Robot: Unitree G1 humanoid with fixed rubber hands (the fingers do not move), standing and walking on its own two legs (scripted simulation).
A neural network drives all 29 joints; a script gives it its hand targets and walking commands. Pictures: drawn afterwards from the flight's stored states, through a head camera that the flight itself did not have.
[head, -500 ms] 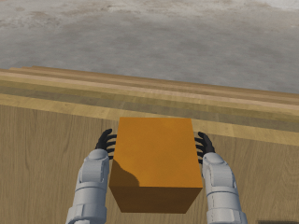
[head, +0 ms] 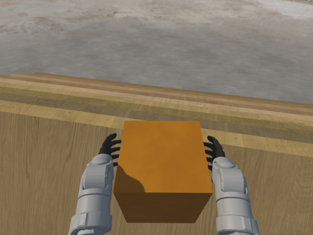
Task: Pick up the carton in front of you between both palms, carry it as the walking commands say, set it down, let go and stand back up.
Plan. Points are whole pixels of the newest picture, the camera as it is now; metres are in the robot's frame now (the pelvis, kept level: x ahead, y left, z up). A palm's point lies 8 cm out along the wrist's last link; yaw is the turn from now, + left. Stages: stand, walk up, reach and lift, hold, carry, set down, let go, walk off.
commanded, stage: hold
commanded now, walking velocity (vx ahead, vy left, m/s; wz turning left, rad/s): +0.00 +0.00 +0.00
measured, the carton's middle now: (161, 174) +0.29 +0.00 -0.02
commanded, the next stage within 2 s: carry in 0.48 s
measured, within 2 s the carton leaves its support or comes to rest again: neither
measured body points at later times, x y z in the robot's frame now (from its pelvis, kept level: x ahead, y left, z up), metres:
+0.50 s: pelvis +0.00 +0.01 +0.00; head -0.04 +0.01 +0.45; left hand +0.31 +0.15 +0.05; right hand +0.30 -0.15 +0.04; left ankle +0.03 +0.13 -0.74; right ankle +0.01 -0.12 -0.74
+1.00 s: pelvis +0.16 -0.02 -0.01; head +0.13 -0.02 +0.44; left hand +0.42 +0.12 +0.08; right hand +0.40 -0.18 +0.07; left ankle +0.11 +0.08 -0.75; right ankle +0.05 -0.11 -0.70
